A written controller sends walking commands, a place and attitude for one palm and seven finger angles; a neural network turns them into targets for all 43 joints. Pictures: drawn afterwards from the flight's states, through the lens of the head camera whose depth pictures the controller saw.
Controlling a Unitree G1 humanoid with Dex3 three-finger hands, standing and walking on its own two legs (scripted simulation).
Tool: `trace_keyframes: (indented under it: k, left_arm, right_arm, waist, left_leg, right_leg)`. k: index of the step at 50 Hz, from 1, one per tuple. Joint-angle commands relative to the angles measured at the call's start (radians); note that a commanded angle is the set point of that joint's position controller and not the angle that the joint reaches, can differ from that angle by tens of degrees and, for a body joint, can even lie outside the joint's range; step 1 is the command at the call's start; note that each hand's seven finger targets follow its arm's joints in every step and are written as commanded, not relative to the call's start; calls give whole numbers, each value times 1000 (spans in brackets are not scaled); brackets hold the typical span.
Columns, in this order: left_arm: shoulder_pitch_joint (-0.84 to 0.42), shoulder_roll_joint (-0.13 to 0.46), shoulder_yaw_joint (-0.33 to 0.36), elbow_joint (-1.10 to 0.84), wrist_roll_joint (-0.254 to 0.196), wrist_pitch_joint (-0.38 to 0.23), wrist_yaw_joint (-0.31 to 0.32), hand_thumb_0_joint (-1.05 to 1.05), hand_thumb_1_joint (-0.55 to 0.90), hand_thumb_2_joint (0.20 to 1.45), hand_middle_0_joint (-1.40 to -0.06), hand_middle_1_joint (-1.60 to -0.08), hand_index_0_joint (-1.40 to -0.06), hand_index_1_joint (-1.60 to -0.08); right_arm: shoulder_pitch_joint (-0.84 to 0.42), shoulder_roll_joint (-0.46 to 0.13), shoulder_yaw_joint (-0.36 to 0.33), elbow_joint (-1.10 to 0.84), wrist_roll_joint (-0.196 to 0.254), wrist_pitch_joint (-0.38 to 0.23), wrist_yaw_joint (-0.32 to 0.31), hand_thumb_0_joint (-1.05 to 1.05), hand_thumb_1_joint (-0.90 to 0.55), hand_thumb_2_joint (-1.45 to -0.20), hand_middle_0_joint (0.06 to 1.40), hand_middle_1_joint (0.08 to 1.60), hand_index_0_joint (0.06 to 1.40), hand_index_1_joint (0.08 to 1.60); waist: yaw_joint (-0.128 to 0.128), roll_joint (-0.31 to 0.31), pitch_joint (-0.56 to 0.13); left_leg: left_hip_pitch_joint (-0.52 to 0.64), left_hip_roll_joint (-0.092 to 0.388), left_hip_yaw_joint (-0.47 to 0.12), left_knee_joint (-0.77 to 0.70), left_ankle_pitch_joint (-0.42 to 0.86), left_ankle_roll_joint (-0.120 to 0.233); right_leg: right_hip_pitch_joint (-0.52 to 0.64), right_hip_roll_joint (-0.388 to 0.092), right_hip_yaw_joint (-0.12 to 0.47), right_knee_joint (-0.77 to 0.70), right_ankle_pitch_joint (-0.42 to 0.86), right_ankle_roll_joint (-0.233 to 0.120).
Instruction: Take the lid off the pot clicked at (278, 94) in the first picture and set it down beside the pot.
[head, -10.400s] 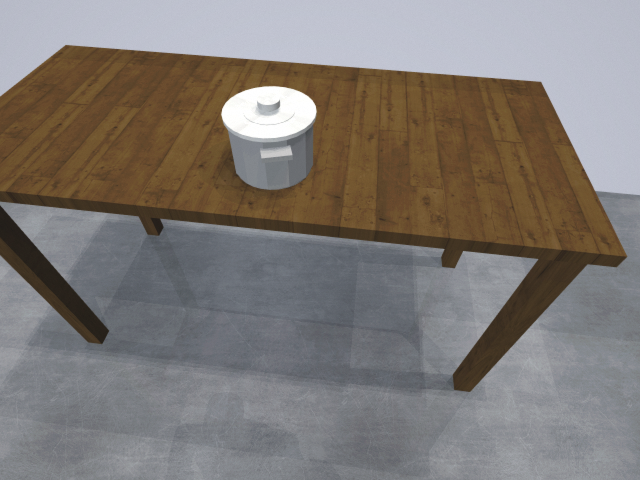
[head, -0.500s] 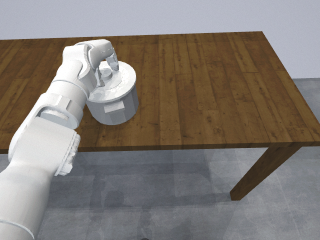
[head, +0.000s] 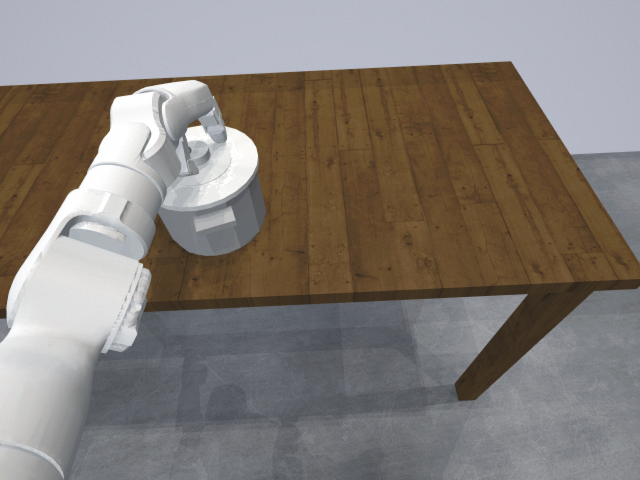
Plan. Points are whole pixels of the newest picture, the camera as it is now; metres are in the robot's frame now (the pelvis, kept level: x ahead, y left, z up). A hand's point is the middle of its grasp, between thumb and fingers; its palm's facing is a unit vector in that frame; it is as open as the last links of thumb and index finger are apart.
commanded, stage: close the fingers and squeeze the knob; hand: left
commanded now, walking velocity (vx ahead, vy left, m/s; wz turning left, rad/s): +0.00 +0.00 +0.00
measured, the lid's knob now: (194, 153) +0.52 +0.13 +0.12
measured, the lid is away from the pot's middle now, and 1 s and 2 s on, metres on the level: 0.00 0.00 0.00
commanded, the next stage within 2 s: lift the lid straight up in 1.84 s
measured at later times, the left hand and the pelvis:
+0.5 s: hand (184, 155) +0.49 +0.14 +0.15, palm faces -0.41 -0.07 -0.91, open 9.1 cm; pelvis +0.00 +0.00 +0.00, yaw +0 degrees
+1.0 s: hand (186, 152) +0.49 +0.13 +0.15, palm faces -0.42 -0.08 -0.90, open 6.8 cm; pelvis +0.00 +0.00 +0.00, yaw +0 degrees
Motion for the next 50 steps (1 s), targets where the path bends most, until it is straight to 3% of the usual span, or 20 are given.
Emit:
trace_keyframes:
  k: [1,3,5,9,14,16,20,23,25,27,30,32,33,37,40,41,43,45,47,50]
  left_arm:
    - [-508,237,77,-183,9,-8,30,0,-76,888,-445,-781,-445,-781]
    - [-510,188,38,-169,4,-1,27,0,-61,897,-447,-815,-447,-815]
    - [-504,237,76,-172,-4,-6,31,0,-45,904,-451,-847,-451,-847]
    - [-551,194,37,-218,1,-6,32,0,-12,914,-462,-902,-462,-902]
    - [-544,237,67,-185,2,-6,40,0,35,917,-482,-959,-482,-959]
    - [-557,214,52,-222,2,-11,40,0,54,915,-492,-979,-492,-979]
    - [-542,191,39,-175,-9,-5,39,0,96,908,-515,-1012,-515,-1012]
    - [-545,254,77,-183,6,-10,41,0,129,898,-535,-1033,-535,-1033]
    - [-531,179,27,-169,-3,-11,34,0,151,889,-549,-1045,-549,-1045]
    - [-553,225,59,-195,1,-10,34,0,175,878,-564,-1056,-564,-1056]
    - [-552,156,15,-189,-12,-15,31,0,211,860,-587,-1069,-587,-1069]
    - [-552,250,79,-169,2,-12,39,0,236,845,-604,-1076,-604,-1076]
    - [-538,259,83,-140,5,-8,41,0,249,836,-613,-1079,-613,-1079]
    - [-590,170,16,-182,8,-6,41,0,302,799,-649,-1087,-649,-1087]
    - [-543,172,38,-145,-5,-6,38,0,345,765,-677,-1089,-677,-1089]
    - [-565,243,84,-154,3,-6,42,0,359,752,-687,-1089,-687,-1089]
    - [-580,213,56,-168,7,-6,41,0,389,725,-708,-1088,-708,-1088]
    - [-533,184,40,-122,-2,-3,36,0,420,695,-729,-1086,-729,-1086]
    - [-551,241,73,-118,11,-3,41,0,453,661,-750,-1082,-750,-1082]
    - [-539,222,58,-122,7,-8,39,0,504,603,-783,-1074,-783,-1074]
  right_arm:
    - [34,-150,-51,-92,1,-20,-9,0,-900,-900,200,300,200,300]
    - [31,-144,-48,-90,4,-21,-9,0,-900,-900,200,300,200,300]
    - [32,-149,-48,-91,4,-21,-12,0,-900,-900,200,300,200,300]
    - [28,-144,-49,-88,3,-29,-10,0,-900,-900,200,300,200,300]
    - [31,-145,-46,-84,5,-34,-16,0,-900,-900,200,300,200,300]
    - [31,-144,-50,-84,1,-36,-13,0,-900,-900,200,300,200,300]
    - [36,-148,-48,-75,3,-36,-15,0,-900,-900,200,300,200,300]
    - [35,-147,-47,-84,1,-41,-20,0,-900,-900,200,300,200,300]
    - [38,-143,-50,-77,1,-40,-18,0,-900,-900,200,300,200,300]
    - [40,-151,-50,-75,1,-38,-15,0,-900,-900,200,300,200,300]
    - [48,-145,-53,-70,0,-41,-15,0,-900,-900,200,300,200,300]
    - [54,-154,-51,-69,-1,-41,-19,0,-900,-900,200,300,200,300]
    - [53,-153,-47,-69,3,-42,-20,0,-900,-900,200,300,200,300]
    - [51,-151,-52,-62,1,-44,-14,0,-900,-900,200,300,200,300]
    - [64,-151,-55,-60,-5,-46,-17,0,-900,-900,200,300,200,300]
    - [67,-158,-53,-57,-5,-45,-16,0,-900,-900,200,300,200,300]
    - [62,-150,-53,-66,-3,-50,-18,0,-900,-900,200,300,200,300]
    - [66,-151,-52,-63,-2,-47,-18,0,-900,-900,200,300,200,300]
    - [67,-157,-48,-61,-2,-45,-19,0,-900,-900,200,300,200,300]
    - [66,-153,-50,-66,-2,-45,-21,0,-900,-900,200,300,200,300]
  waist:
    - [-3,-90,-421]
    - [-12,-92,-381]
    - [-6,-114,-394]
    - [-11,-55,-420]
    - [-9,-92,-396]
    - [-10,-64,-426]
    - [-15,-82,-385]
    - [-11,-87,-432]
    - [-17,-74,-399]
    - [-14,-67,-407]
    - [-20,-58,-408]
    - [-16,-88,-413]
    - [-13,-96,-398]
    - [-20,-39,-409]
    - [-19,-79,-418]
    - [-15,-75,-424]
    - [-18,-88,-449]
    - [-20,-100,-403]
    - [-18,-99,-400]
    - [-17,-80,-399]
  left_leg:
    - [506,-47,-16,34,234,67]
    - [494,-46,-15,27,198,66]
    - [481,-46,-14,29,204,70]
    - [530,-45,-23,23,204,66]
    - [492,-46,-19,15,174,68]
    - [532,-47,-23,24,219,69]
    - [501,-43,-21,16,185,68]
    - [507,-48,-19,22,195,70]
    - [512,-46,-17,24,205,70]
    - [518,-43,-21,19,197,66]
    - [548,-42,-29,22,218,69]
    - [514,-45,-25,17,185,69]
    - [493,-46,-23,14,171,68]
    - [543,-39,-33,17,202,62]
    - [535,-40,-31,21,203,68]
    - [525,-43,-28,24,208,68]
    - [528,-47,-27,26,214,69]
    - [503,-44,-23,26,216,71]
    - [489,-46,-24,23,198,68]
    - [487,-44,-18,27,201,70]
  right_leg:
    - [-136,44,-38,-89,516,-19]
    - [-160,45,-45,-102,475,-17]
    - [-126,40,-37,-102,506,-18]
    - [-159,46,-44,-98,466,-20]
    - [-142,43,-39,-109,463,-18]
    - [-144,46,-40,-98,496,-20]
    - [-156,42,-44,-108,461,-21]
    - [-130,42,-33,-107,487,-16]
    - [-158,43,-42,-105,483,-19]
    - [-157,45,-44,-103,469,-19]
    - [-181,50,-52,-96,459,-24]
    - [-156,48,-42,-107,457,-19]
    - [-151,46,-41,-111,449,-19]
    - [-193,52,-53,-93,434,-25]
    - [-180,50,-51,-100,444,-24]
    - [-163,50,-44,-97,474,-22]
    - [-152,49,-43,-98,487,-20]
    - [-161,47,-45,-105,492,-20]
    - [-157,49,-43,-103,478,-19]
    - [-155,44,-40,-106,486,-21]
